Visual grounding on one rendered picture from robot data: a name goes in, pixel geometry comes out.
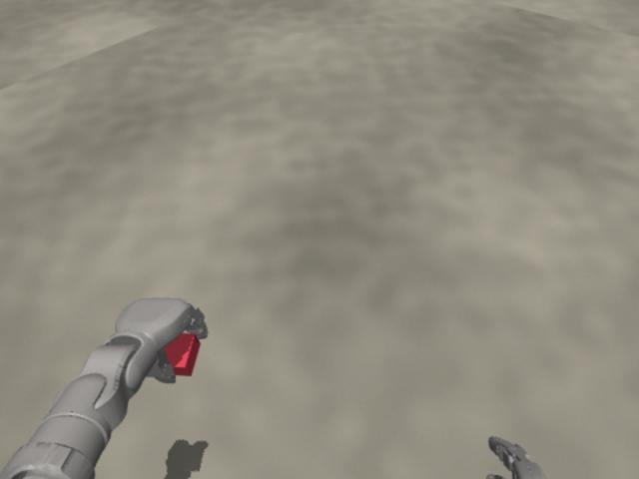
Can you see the right robot hand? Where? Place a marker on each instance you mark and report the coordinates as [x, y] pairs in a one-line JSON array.
[[515, 459]]

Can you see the left robot hand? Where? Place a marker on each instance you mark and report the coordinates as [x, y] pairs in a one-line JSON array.
[[162, 320]]

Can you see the left robot arm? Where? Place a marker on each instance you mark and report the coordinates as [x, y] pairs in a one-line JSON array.
[[71, 438]]

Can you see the small box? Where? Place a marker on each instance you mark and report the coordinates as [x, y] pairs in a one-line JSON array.
[[182, 353]]

